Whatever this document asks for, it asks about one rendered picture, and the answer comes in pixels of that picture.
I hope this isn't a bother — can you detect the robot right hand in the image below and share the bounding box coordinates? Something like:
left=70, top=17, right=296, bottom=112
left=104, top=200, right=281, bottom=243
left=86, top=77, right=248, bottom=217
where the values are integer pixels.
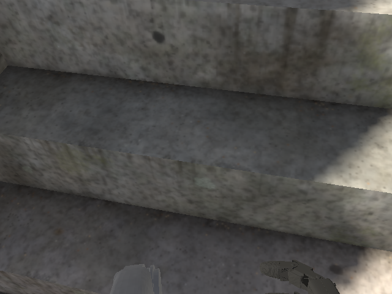
left=260, top=260, right=340, bottom=294

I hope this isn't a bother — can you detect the robot left thigh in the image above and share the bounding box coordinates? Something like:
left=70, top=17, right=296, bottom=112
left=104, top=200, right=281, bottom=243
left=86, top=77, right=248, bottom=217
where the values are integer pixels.
left=110, top=264, right=162, bottom=294

